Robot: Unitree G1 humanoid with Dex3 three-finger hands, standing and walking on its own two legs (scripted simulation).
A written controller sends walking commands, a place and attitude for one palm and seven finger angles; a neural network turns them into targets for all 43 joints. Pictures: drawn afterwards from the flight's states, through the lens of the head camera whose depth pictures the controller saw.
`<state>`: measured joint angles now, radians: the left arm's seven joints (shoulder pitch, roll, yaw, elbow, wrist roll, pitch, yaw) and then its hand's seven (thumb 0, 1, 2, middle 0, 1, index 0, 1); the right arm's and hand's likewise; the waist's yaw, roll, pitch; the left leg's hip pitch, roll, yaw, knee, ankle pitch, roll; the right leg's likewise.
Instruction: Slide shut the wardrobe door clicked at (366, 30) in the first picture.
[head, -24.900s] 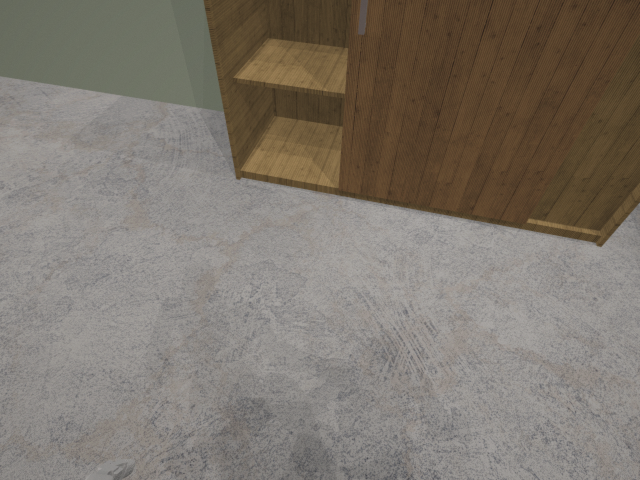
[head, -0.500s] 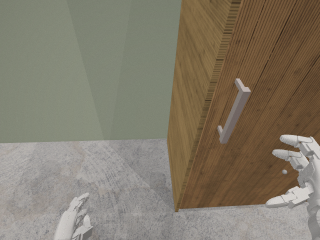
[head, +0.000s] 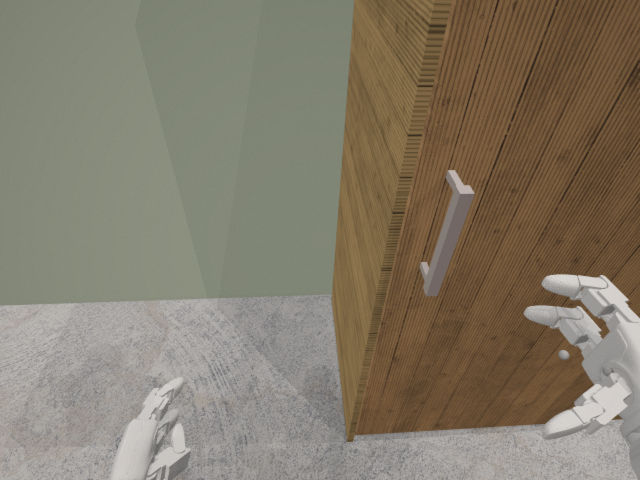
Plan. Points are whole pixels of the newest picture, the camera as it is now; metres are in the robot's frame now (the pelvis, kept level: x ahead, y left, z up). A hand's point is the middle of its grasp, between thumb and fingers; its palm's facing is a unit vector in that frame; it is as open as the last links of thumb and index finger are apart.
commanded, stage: draw the hand back to the body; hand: right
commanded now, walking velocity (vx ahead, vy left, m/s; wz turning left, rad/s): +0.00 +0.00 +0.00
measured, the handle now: (441, 237) +0.43 -0.18 +0.10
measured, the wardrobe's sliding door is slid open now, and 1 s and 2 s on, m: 0.00 0.00 0.00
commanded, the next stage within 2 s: step back with the hand held close in 1.08 s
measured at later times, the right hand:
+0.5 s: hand (598, 337) +0.22 -0.27 +0.16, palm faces +0.44 +0.83 -0.35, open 10.8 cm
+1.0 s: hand (598, 341) +0.21 -0.25 +0.17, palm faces +0.46 +0.81 -0.36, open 7.5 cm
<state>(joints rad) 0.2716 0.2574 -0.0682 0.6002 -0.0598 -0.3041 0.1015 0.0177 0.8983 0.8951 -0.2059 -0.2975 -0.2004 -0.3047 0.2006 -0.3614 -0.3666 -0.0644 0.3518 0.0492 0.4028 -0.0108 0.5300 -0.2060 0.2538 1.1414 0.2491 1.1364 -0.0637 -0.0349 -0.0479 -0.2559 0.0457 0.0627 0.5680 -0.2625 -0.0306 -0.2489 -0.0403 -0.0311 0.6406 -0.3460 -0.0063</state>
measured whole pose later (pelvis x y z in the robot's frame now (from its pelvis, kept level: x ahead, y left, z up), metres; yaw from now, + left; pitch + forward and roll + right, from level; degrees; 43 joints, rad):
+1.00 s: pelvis +0.02 +0.01 +0.01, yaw +1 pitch -6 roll +1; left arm 0.22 0.22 -0.01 0.66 0.02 -0.17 0.08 0.02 0.90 0.89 -0.21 -0.30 -0.20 -0.30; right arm 0.42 -0.33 -0.34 -0.37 0.06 -0.07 -0.09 0.02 -0.87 -0.89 0.21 0.32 0.21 0.31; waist -0.09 -0.05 0.02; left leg -0.10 0.03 0.05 0.40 -0.20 -0.02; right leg -0.07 -0.05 -0.05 0.44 -0.28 0.01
